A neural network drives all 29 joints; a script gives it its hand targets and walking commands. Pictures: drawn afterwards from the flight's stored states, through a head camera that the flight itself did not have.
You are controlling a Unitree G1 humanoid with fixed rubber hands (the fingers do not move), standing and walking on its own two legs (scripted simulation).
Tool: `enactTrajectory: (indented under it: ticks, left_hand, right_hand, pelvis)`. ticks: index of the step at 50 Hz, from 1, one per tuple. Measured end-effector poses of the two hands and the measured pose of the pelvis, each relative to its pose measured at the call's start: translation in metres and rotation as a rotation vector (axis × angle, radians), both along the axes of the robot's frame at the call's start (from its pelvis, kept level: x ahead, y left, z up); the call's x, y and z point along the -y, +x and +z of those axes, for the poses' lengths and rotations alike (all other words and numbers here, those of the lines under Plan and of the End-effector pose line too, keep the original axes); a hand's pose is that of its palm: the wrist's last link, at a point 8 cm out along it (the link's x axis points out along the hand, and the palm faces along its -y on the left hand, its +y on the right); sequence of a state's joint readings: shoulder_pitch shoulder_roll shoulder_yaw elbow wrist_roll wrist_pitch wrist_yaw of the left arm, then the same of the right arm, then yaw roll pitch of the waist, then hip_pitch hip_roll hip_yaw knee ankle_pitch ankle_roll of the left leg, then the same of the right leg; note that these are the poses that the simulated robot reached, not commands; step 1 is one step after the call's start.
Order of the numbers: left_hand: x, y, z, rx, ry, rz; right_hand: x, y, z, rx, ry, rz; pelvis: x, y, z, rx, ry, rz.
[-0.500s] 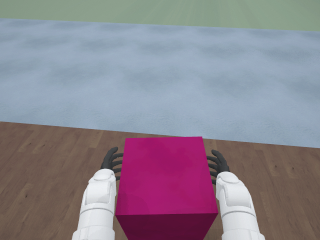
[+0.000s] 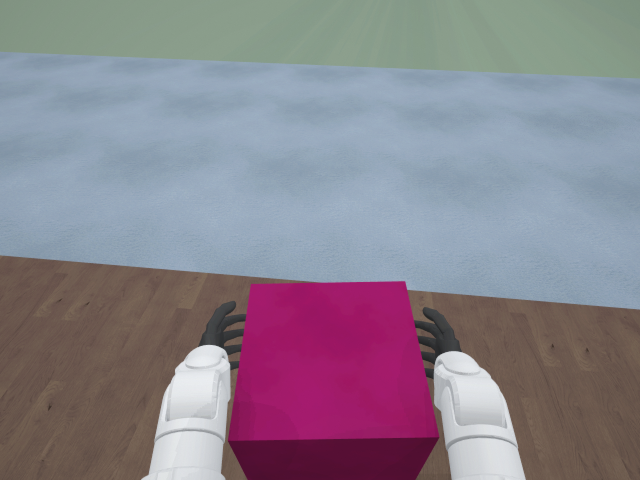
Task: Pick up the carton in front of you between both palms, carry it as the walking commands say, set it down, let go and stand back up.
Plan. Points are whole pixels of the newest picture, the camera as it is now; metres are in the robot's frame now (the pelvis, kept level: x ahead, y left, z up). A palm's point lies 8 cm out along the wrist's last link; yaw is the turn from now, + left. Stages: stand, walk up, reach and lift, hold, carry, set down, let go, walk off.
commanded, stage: hold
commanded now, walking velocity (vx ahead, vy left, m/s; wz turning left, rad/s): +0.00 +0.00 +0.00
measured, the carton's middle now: (329, 394) +0.28 +0.00 -0.04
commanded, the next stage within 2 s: carry in 1.28 s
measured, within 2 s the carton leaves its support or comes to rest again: neither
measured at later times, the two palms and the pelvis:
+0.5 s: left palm (210, 356) +0.28 +0.15 +0.05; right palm (451, 363) +0.28 -0.15 +0.05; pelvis -0.01 +0.00 +0.00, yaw +0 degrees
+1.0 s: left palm (211, 354) +0.28 +0.15 +0.05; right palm (450, 361) +0.28 -0.15 +0.05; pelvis +0.00 +0.00 +0.00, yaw +0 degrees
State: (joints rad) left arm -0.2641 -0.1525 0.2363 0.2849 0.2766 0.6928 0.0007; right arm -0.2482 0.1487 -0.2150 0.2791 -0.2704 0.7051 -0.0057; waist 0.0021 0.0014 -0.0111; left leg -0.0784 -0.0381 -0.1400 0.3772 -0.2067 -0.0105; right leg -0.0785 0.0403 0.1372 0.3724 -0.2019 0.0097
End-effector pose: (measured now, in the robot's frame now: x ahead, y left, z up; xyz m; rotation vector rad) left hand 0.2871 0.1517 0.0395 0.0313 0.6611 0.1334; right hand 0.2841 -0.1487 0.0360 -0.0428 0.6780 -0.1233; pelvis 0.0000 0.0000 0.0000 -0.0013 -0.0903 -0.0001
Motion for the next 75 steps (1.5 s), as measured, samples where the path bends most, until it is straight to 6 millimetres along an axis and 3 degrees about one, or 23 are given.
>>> enactTrajectory:
  ticks: [8, 23, 65, 71, 75]
  left_hand:
    - [0.000, -0.005, 0.015, 0.025, -0.004, 0.003]
    - [0.000, -0.008, 0.014, 0.013, -0.016, 0.011]
    - [0.000, -0.005, 0.013, 0.010, -0.004, 0.004]
    - [-0.003, 0.005, 0.018, 0.047, -0.012, 0.010]
    - [-0.010, 0.020, 0.027, 0.084, -0.038, 0.024]
  right_hand:
    - [-0.001, -0.005, 0.015, 0.025, 0.004, -0.003]
    - [0.000, -0.009, 0.013, 0.013, 0.017, -0.013]
    - [0.000, -0.005, 0.013, 0.010, 0.003, -0.003]
    - [-0.003, 0.006, 0.019, 0.047, 0.014, -0.012]
    - [-0.010, 0.021, 0.030, 0.084, 0.026, -0.027]
  pelvis:
    - [-0.001, -0.003, 0.001, 0.024, 0.000, 0.000]
    - [-0.001, -0.014, -0.001, 0.038, -0.001, 0.000]
    - [0.000, -0.007, -0.001, 0.005, 0.000, 0.000]
    - [-0.003, 0.003, -0.006, -0.086, -0.005, 0.008]
    - [-0.010, 0.020, -0.011, -0.121, 0.000, 0.006]
